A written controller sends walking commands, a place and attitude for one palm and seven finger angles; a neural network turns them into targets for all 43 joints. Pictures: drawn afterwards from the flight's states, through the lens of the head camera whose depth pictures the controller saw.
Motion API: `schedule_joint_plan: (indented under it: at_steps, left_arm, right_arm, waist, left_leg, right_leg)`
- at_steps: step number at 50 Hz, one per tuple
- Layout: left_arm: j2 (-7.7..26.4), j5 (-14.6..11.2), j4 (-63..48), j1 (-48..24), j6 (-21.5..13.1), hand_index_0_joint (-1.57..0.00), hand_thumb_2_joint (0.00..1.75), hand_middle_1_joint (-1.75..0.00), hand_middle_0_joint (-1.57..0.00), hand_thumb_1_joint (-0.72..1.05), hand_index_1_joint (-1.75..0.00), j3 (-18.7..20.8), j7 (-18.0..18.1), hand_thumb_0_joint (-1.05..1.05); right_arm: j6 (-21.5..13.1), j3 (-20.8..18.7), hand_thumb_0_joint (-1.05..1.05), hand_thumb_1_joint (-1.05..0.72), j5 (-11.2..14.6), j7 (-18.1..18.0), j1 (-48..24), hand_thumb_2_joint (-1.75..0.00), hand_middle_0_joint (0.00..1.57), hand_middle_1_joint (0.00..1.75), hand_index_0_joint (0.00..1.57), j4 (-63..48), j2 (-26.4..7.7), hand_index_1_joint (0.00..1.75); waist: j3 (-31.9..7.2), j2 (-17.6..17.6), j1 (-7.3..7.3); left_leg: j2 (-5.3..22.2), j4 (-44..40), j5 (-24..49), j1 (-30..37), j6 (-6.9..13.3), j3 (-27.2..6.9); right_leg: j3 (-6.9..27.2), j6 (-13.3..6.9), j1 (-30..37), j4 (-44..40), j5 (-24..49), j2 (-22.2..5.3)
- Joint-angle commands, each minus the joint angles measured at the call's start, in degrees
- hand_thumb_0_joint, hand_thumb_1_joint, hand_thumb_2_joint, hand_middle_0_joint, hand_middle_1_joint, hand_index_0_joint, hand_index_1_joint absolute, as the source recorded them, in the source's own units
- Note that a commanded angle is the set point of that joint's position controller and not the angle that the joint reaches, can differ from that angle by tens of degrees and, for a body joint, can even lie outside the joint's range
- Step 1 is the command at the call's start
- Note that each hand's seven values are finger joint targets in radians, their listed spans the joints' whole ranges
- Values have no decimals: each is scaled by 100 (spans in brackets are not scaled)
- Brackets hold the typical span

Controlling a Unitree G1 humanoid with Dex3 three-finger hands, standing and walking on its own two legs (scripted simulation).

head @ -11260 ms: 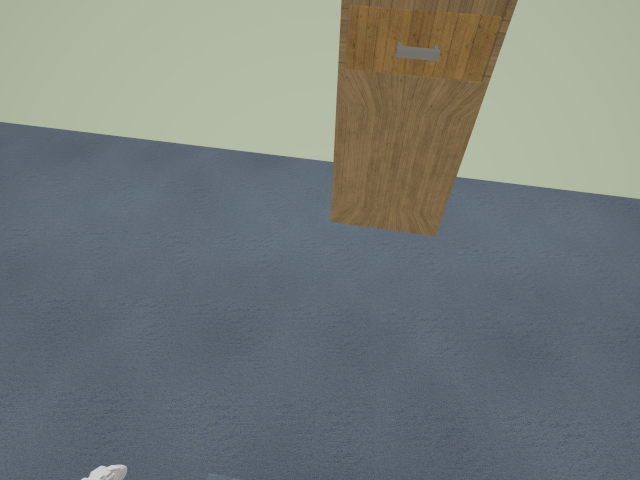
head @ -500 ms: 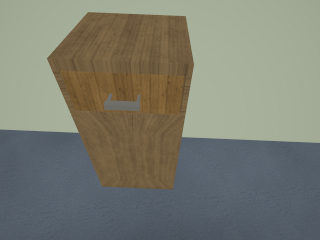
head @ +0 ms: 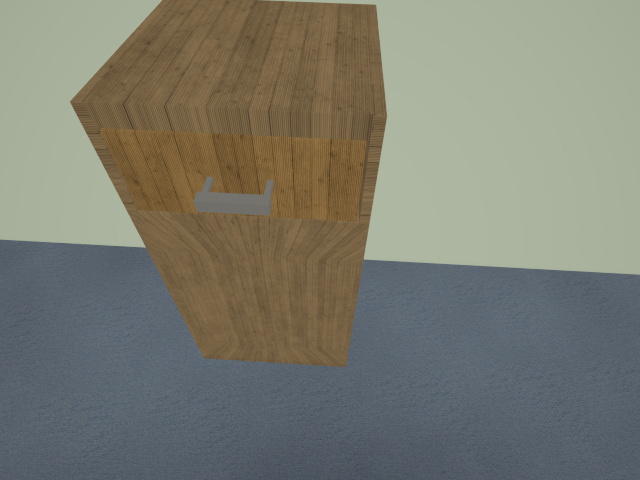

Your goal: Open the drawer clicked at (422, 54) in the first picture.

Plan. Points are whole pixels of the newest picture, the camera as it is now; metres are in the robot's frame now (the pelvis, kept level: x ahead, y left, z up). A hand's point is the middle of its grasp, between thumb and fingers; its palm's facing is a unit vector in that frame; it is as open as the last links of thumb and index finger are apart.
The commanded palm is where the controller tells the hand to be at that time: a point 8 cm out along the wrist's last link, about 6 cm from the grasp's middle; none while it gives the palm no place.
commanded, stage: come to a stop and stand still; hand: left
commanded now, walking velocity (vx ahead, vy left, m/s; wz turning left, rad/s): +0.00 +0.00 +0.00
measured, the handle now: (236, 193) +0.54 +0.18 +0.02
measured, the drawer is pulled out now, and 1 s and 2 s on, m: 0.00 0.00 0.00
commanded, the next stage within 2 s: look again from close up in 0.68 s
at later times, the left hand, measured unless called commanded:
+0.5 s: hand out of the picture -0.02 +0.19 -0.17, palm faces +0.02 -0.98 -0.17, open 7.3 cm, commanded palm none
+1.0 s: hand out of the picture -0.01 +0.19 -0.17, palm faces +0.01 -0.98 -0.19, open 7.3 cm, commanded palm none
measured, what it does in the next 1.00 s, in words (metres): stands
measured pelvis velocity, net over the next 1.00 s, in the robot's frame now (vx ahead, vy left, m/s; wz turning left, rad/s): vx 0.00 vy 0.03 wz -0.01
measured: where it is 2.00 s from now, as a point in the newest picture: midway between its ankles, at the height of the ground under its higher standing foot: outside the picture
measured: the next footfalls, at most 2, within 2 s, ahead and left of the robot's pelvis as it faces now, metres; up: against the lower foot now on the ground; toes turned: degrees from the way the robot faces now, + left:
none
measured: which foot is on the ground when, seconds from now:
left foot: down 0.00-1.00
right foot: down 0.00-1.00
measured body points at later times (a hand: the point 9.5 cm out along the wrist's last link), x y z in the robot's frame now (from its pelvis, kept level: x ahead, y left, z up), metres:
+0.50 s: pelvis -0.01 +0.03 +0.01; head +0.00 +0.03 +0.46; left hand -0.02 +0.24 -0.16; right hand -0.02 -0.18 -0.15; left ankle -0.02 +0.11 -0.74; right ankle +0.01 -0.11 -0.73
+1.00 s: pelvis +0.00 +0.03 +0.00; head +0.00 +0.02 +0.45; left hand -0.01 +0.24 -0.16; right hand -0.01 -0.18 -0.16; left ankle -0.02 +0.11 -0.73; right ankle +0.01 -0.11 -0.73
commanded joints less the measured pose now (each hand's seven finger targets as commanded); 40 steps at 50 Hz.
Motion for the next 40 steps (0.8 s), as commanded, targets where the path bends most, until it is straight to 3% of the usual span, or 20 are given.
schedule_joint_plan:
  at_steps: [1,3,5,11,16,17,24,38,39,40]
  left_arm:
    - [731,-20,-359,55,-16,-20,90,-30,-20,90,-30,149,-23,0]
    - [609,-1,-355,107,10,-20,90,-30,-20,90,-30,113,-34,0]
    - [607,-3,-305,186,9,-20,90,-30,-20,90,-30,80,-50,0]
    - [635,16,-219,196,-5,-20,90,-30,-20,90,-30,26,-82,0]
    - [605,3,-141,300,-54,-20,90,-30,-20,90,-30,-2,-76,0]
    - [617,2,-113,319,-54,-20,90,-30,-20,90,-30,-12,-70,0]
    - [505,-16,36,514,-92,-20,90,-30,-20,90,-30,-35,-50,0]
    - [305,-23,209,809,-123,-20,90,-30,-20,90,-30,-75,-27,0]
    - [722,32,317,783,-238,-20,90,-30,-20,90,-30,-136,155,0]
    - [727,-22,154,721,-258,-20,90,-30,-20,90,-30,-104,102,0]
  right_arm:
    - [-75,-25,0,-90,-14,34,556,-90,20,30,20,-89,-342,30]
    - [-137,-12,0,-90,-26,41,375,-90,20,30,20,-149,-502,30]
    - [-174,7,0,-90,-26,48,254,-90,20,30,20,-194,-575,30]
    - [-207,20,0,-90,-33,72,268,-90,20,30,20,-162,-664,30]
    - [-251,56,0,-90,-20,62,412,-90,20,30,20,-74,-636,30]
    - [-253,62,0,-90,-19,61,417,-90,20,30,20,-41,-637,30]
    - [-288,106,0,-90,-5,28,582,-90,20,30,20,105,-500,30]
    - [-307,137,0,-90,9,-18,825,-90,20,30,20,268,-284,30]
    - [-406,176,0,-90,59,73,209,-90,20,30,20,-250,-560,30]
    - [-364,143,0,-90,4,61,582,-90,20,30,20,-336,-356,30]
  waist:
    - [55,-74,-89]
    - [172,271,26]
    - [134,283,93]
    - [265,153,85]
    - [121,-92,51]
    - [145,21,54]
    - [115,-78,17]
    - [302,-59,-1]
    - [561,-293,128]
    - [26,79,-95]
  left_leg:
    - [422,-682,1057,-55,84,-412]
    - [638,-1133,898,-485,184,-677]
    - [652,-1348,632,-655,195,-762]
    - [639,-1770,-101,-765,176,-884]
    - [597,-1692,388,-458,165,-767]
    - [590,-1698,439,-401,157,-761]
    - [538,-1553,932,-151,142,-583]
    - [486,-1490,909,-154,152,-511]
    - [575,-420,1968,-672,-7,-411]
    - [295,-753,744,-401,-9,-494]
  right_leg:
    - [775,-172,-177,-663,808,-723]
    - [547,10,122,-536,525,-452]
    - [505,50,376,-519,543,-434]
    - [460,109,454,-607,511,-446]
    - [492,114,494,-719,764,-511]
    - [508,115,456,-724,749,-505]
    - [535,113,450,-805,932,-550]
    - [574,86,355,-871,887,-544]
    - [738,-14,60,-531,2145,-745]
    - [772,-108,237,-431,1019,-768]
